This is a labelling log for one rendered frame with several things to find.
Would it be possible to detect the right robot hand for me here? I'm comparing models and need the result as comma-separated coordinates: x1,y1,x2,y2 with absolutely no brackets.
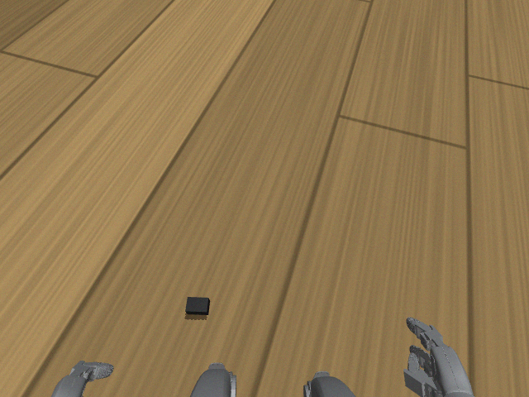
403,318,474,397

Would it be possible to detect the small box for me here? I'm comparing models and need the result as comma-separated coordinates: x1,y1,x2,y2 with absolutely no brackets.
185,297,210,315

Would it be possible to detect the left robot hand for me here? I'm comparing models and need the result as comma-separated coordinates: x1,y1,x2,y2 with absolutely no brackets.
51,361,114,397

